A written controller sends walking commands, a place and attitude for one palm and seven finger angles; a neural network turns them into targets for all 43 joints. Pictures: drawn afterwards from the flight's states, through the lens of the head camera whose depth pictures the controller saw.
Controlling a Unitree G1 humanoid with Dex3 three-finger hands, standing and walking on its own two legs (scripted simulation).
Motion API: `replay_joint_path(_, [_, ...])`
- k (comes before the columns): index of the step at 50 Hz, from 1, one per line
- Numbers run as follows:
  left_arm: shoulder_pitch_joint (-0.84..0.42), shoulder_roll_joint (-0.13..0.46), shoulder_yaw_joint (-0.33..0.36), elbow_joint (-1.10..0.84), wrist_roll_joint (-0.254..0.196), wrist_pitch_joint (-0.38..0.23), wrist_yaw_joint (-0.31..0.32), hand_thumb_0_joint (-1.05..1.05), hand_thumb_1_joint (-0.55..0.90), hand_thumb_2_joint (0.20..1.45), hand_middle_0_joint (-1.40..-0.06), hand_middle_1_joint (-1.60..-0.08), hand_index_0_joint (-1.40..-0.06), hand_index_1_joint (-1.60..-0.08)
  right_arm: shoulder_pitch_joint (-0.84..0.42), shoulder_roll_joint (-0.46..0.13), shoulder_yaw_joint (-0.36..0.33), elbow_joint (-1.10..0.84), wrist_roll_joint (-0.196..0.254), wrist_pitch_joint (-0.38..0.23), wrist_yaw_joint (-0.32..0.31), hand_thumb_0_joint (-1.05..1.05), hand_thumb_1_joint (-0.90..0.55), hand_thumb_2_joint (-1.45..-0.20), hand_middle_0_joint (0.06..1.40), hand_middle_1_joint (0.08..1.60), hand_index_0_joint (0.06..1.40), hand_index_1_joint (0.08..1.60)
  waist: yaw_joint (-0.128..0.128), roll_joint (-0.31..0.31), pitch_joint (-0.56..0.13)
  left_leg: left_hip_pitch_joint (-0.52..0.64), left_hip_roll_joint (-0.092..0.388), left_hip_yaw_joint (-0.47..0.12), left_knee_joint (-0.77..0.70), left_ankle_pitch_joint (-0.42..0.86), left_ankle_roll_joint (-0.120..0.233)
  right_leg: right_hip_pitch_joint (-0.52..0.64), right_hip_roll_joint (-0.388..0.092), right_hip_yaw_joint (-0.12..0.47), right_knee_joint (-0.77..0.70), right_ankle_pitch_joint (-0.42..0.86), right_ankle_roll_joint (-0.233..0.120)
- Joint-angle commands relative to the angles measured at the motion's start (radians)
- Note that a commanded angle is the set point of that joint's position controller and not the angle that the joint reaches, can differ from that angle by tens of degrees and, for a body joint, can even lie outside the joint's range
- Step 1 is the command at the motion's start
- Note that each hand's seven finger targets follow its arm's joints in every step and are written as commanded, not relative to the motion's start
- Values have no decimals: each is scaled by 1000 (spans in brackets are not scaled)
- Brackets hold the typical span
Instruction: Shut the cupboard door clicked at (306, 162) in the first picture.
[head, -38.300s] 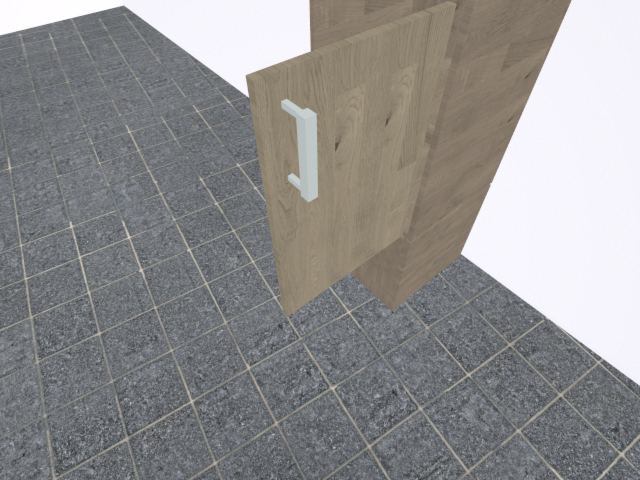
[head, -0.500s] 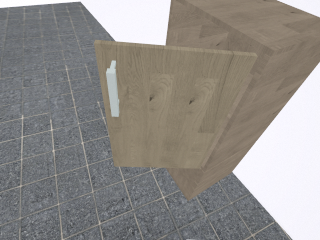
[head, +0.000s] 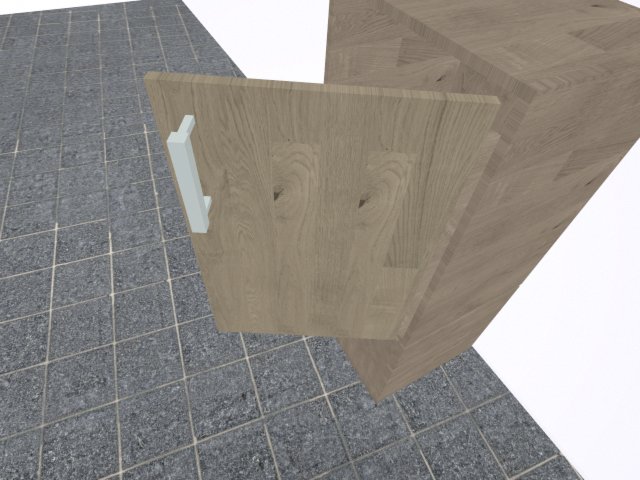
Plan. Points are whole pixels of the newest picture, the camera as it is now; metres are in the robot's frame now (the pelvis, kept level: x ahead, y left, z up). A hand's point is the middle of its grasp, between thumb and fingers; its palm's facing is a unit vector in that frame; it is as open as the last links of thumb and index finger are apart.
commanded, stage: come to a stop and stand still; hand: left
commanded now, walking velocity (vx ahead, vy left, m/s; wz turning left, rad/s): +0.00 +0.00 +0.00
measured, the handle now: (194, 177) +0.43 +0.20 +0.14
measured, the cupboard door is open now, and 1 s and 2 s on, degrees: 60 60 60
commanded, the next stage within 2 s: look again from close up in 0.82 s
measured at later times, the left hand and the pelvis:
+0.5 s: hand out of the picture -0.01 +0.17 -0.17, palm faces +0.04 -0.98 -0.22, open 7.4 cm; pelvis -0.02 -0.01 +0.00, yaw +1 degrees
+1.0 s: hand out of the picture -0.02 +0.18 -0.17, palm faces +0.00 -0.98 -0.19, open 7.4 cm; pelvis -0.02 +0.01 +0.01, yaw +0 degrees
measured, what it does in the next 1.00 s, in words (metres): stands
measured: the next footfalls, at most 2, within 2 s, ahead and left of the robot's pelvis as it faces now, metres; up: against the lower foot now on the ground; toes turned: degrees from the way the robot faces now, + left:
none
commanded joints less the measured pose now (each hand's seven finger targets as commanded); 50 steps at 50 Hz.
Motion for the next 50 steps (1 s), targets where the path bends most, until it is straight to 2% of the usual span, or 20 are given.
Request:
replay_joint_path(1, [121, 46, -3, -12, 4, -28, -3, 0, 900, 900, -200, -300, -200, -300, -23, -133, -20, -56, 4, -18, -8, 0, -900, -900, 200, 300, 200, 300, 34, 105, -48, -2, 157, -147, -159, 430, 43, 88, -4, 29, -139, 170, -21])
replay_joint_path(2, [124, 66, -5, -4, 6, -37, 0, 0, 900, 900, -200, -300, -200, -300, -11, -116, -21, -50, 9, -18, -6, 0, -900, -900, 200, 300, 200, 300, 16, 53, -68, 20, 119, -121, -129, 361, 9, 93, -43, 81, -181, 298, -33])
replay_joint_path(3, [109, 83, -5, -2, 5, -41, -1, 0, 900, 900, -200, -300, -200, -300, 2, -112, -23, -47, 11, -13, -3, 0, -900, -900, 200, 300, 200, 300, -5, 25, -70, 36, 103, -103, -140, 239, -15, 63, -74, 110, -199, 290, -48])
replay_joint_path(4, [88, 94, -6, -3, 5, -44, -3, 0, 900, 900, -200, -300, -200, -300, 4, -110, -21, -41, 10, -5, 0, 0, -900, -900, 200, 300, 200, 300, -15, -43, -67, 51, 93, -90, -137, 162, -27, 31, -83, 126, -222, 243, -53])
replay_joint_path(5, [58, 265, -13, -39, 10, -69, 3, 0, 900, 900, -200, -300, -200, -300, -4, -228, -16, -116, -10, -42, 7, 0, -900, -900, 200, 300, 200, 300, -35, 86, -27, 56, 55, -161, -232, 372, -10, 58, 0, 58, -96, 253, -52])
replay_joint_path(6, [92, 188, -3, -83, 4, -47, 9, 0, 900, 900, -200, -300, -200, -300, -30, -232, -44, -137, -1, -59, 3, 0, -900, -900, 200, 300, 200, 300, -8, 115, -129, 61, 179, -217, -194, 353, 11, 22, 8, 35, -32, 27, -43])
replay_joint_path(7, [112, 127, -23, -74, 5, -45, 8, 0, 900, 900, -200, -300, -200, -300, -48, -197, -37, -147, 1, -53, 1, 0, -900, -900, 200, 300, 200, 300, 2, 138, -165, 73, 177, -215, -181, 340, 26, 12, 14, 30, -49, 22, -47])
replay_joint_path(9, [157, 108, -27, -68, 7, -46, 3, 0, 900, 900, -200, -300, -200, -300, -61, -166, -29, -162, 2, -33, 4, 0, -900, -900, 200, 300, 200, 300, 6, 41, -97, -38, 127, -177, -164, 74, 10, 12, 2, 44, -120, 50, -50])
replay_joint_path(10, [160, 119, -30, -72, 11, -50, 0, 0, 900, 900, -200, -300, -200, -300, -62, -152, -21, -174, -3, -24, 10, 0, -900, -900, 200, 300, 200, 300, 6, -19, -50, -77, 90, -148, -136, -17, -2, -3, -18, 97, -172, 4, -61])
replay_joint_path(11, [149, 135, -25, -75, 11, -51, 0, 0, 900, 900, -200, -300, -200, -300, -54, -143, -22, -175, -2, -15, 13, 0, -900, -900, 200, 300, 200, 300, -12, -56, -17, -84, 55, -126, -103, -55, -15, -63, -46, 142, -220, -84, -70])
replay_joint_path(13, [128, 153, -21, -89, 9, -56, -1, 0, 900, 900, -200, -300, -200, -300, -19, -136, -21, -166, -1, -9, 16, 0, -900, -900, 200, 300, 200, 300, -38, -54, -4, -36, 38, -102, -48, -29, -24, -160, -76, 187, -278, -170, -83])
replay_joint_path(15, [122, 155, -23, -94, 9, -58, -1, 0, 900, 900, -200, -300, -200, -300, 8, -126, -14, -152, -3, -9, 19, 0, -900, -900, 200, 300, 200, 300, -41, -53, -11, -13, 43, -94, -52, -22, -22, -167, -69, 184, -286, -174, -84])
replay_joint_path(17, [122, 158, -20, -87, 6, -60, -2, 0, 900, 900, -200, -300, -200, -300, 12, -130, -15, -144, 1, -15, 19, 0, -900, -900, 200, 300, 200, 300, -41, -18, -11, -33, 47, -101, -68, -2, -21, -149, -59, 163, -270, -133, -77])
replay_joint_path(20, [147, 143, -26, -70, 4, -64, -3, 0, 900, 900, -200, -300, -200, -300, 6, -127, -6, -128, 2, -25, 18, 0, -900, -900, 200, 300, 200, 300, -17, 7, -17, -56, 68, -117, -121, 23, -16, -79, -37, 128, -242, -45, -66])
replay_joint_path(24, [160, 134, -24, -49, 1, -64, -3, 0, 900, 900, -200, -300, -200, -300, 9, -138, -6, -103, 4, -33, 15, 0, -900, -900, 200, 300, 200, 300, -11, 43, -20, -91, 78, -135, -161, 18, -16, -36, -27, 102, -219, -3, -58])
replay_joint_path(31, [170, 113, -27, -27, 3, -58, -2, 0, 900, 900, -200, -300, -200, -300, 33, -129, -5, -56, 3, -31, 14, 0, -900, -900, 200, 300, 200, 300, -5, 40, -4, -124, 86, -143, -214, -73, -18, -14, -23, 84, -225, -31, -50])
replay_joint_path(34, [173, 103, -28, -15, 3, -58, -3, 0, 900, 900, -200, -300, -200, -300, 42, -130, -8, -40, 4, -31, 13, 0, -900, -900, 200, 300, 200, 300, -6, 76, 2, -130, 95, -157, -238, -103, -17, -16, -16, 73, -211, -17, -48])
replay_joint_path(39, [178, 91, -30, 2, 2, -62, -2, 0, 900, 900, -200, -300, -200, -300, 58, -124, -9, -15, 8, -36, 11, 0, -900, -900, 200, 300, 200, 300, -6, 68, -29, -103, 108, -154, -242, -52, -13, 18, -18, 63, -200, 63, -45])
replay_joint_path(42, [181, 86, -31, 9, 4, -61, -1, 0, 900, 900, -200, -300, -200, -300, 62, -119, -8, -5, 10, -34, 11, 0, -900, -900, 200, 300, 200, 300, -8, 49, -4, -110, 105, -150, -247, -70, -14, 7, -19, 69, -211, 49, -43])
replay_joint_path(50, [189, 78, -32, 30, 4, -65, 1, 0, 900, 900, -200, -300, -200, -300, 64, -108, -7, 20, 14, -36, 10, 0, -900, -900, 200, 300, 200, 300, -13, 36, -11, -59, 106, -139, -242, -10, -13, 2, -25, 75, -219, 89, -41])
